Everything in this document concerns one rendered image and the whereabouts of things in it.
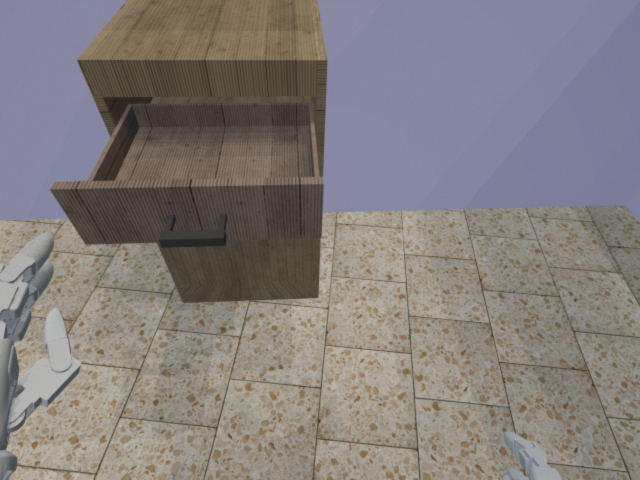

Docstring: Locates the handle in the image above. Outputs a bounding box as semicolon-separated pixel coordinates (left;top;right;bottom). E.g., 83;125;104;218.
159;213;227;248

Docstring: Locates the drawer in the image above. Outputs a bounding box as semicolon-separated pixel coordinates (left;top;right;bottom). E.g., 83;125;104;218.
50;103;324;245

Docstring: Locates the right robot hand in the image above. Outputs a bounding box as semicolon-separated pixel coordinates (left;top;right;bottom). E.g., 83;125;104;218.
502;431;563;480

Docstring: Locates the left robot hand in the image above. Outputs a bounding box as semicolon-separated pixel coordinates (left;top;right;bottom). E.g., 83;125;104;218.
0;232;81;450

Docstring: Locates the cabinet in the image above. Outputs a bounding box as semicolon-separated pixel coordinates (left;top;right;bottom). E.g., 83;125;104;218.
77;0;327;303

